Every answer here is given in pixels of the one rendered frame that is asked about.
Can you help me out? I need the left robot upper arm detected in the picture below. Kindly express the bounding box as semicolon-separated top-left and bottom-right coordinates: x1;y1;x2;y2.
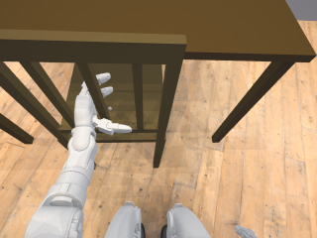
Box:
26;205;84;238

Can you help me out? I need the robot thigh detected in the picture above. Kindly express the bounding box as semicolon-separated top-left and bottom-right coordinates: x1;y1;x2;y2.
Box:
104;205;142;238
166;206;211;238

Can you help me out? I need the left robot hand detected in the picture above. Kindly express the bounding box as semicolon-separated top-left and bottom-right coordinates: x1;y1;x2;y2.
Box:
74;72;132;136

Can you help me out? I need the robot right thigh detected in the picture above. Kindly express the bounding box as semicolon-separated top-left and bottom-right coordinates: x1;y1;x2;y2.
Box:
166;206;211;238

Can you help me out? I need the chair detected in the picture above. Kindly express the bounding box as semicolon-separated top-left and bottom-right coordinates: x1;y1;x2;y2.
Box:
0;29;187;170

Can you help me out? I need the robot left thigh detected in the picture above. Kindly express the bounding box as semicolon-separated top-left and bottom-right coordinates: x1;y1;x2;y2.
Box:
104;205;142;238

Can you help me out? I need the robot left forearm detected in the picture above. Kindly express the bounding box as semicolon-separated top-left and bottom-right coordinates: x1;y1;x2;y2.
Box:
24;126;98;238

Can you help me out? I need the table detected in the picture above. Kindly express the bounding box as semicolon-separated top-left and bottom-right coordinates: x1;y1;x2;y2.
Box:
0;0;317;145

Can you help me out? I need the right robot hand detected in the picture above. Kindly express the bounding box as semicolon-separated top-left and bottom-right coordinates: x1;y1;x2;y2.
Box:
234;225;258;238

